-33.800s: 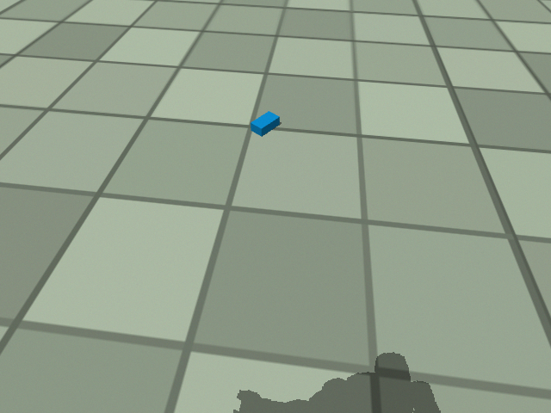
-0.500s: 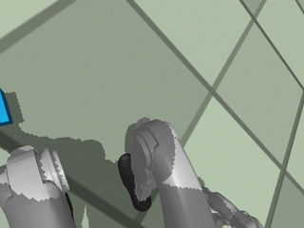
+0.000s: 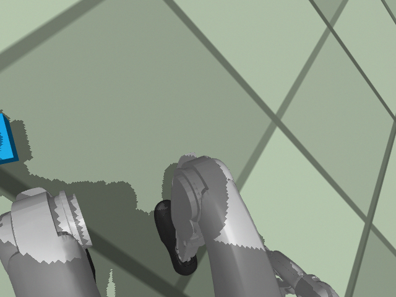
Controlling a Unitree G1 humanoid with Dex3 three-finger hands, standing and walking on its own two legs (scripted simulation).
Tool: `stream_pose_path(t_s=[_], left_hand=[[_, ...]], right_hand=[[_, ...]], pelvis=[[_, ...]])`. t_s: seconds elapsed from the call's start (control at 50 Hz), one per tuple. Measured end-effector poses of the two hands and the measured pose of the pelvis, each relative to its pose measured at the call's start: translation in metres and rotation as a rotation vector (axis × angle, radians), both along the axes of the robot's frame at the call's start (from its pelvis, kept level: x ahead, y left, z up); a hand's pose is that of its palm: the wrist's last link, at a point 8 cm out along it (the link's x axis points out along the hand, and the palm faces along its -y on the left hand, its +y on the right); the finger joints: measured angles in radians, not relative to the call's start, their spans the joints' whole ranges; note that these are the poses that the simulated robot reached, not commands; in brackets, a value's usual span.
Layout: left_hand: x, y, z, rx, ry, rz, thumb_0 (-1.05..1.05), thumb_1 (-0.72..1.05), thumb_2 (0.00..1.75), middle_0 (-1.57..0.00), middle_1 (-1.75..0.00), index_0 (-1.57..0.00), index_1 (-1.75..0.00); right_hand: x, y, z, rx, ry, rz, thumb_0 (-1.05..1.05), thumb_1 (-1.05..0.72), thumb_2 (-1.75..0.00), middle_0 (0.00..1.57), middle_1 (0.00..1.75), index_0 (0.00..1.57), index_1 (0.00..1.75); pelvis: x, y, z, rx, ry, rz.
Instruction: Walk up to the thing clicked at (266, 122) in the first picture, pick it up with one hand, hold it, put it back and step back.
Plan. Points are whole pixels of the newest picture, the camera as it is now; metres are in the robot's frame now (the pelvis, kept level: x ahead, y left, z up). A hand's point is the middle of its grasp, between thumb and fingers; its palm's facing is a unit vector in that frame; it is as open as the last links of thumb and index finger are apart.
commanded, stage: close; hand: left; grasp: from above
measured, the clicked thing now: out of the picture +0.41 +0.33 -0.27
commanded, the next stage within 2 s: settle in 0.04 s
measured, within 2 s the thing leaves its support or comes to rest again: leaves its support in 0.44 s
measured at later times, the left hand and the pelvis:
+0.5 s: hand out of the picture +0.41 +0.33 -0.24, palm faces -0.41 -0.16 -0.90, open 11.8 cm; pelvis +0.00 +0.00 +0.00, yaw +1 degrees
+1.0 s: hand out of the picture +0.40 +0.33 -0.15, palm faces -0.43 -0.10 -0.90, open 11.7 cm; pelvis +0.00 -0.01 +0.02, yaw +5 degrees
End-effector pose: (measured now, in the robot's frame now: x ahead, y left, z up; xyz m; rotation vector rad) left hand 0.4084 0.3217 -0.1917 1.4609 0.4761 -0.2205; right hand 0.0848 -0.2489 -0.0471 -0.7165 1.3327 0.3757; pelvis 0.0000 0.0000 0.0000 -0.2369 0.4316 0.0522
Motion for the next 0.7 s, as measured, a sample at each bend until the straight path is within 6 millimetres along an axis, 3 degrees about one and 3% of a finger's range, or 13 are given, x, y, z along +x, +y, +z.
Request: stream_pose_path(t_s=[0.34,0.48,0.6,0.7], left_hand=[[0.006,0.001,0.002,-0.011,0.008,0.057,0.00,-0.24,0.68,-0.46,-0.80,-0.49,-0.77],[0.009,0.013,0.008,-0.010,0.000,0.089,0.00,-0.24,0.70,-0.46,-0.82,-0.49,-0.77],[0.004,0.027,0.029,0.012,-0.030,0.091,0.00,-0.24,0.70,-0.46,-0.83,-0.49,-0.77],[-0.004,0.025,0.058,0.029,-0.014,0.043,0.00,-0.23,0.70,-0.47,-0.82,-0.49,-0.77]], right_hand=[[-0.008,-0.005,0.003,-0.003,0.009,-0.031,0.00,-0.91,-0.90,0.20,0.30,0.20,0.29],[-0.016,-0.007,0.000,-0.006,0.031,-0.079,0.00,-0.91,-0.90,0.20,0.30,0.20,0.29],[-0.017,-0.010,-0.007,0.005,0.032,-0.140,0.00,-0.91,-0.90,0.20,0.30,0.20,0.29],[-0.002,-0.010,-0.014,0.037,0.003,-0.175,0.01,-0.91,-0.90,0.20,0.30,0.20,0.29]], pelvis=[[-0.001,-0.001,0.001,0.004,0.009,0.005],[0.003,-0.002,-0.001,0.007,0.024,0.008],[0.005,-0.002,-0.001,0.012,0.045,0.017],[0.007,-0.003,0.007,0.024,0.083,0.030]])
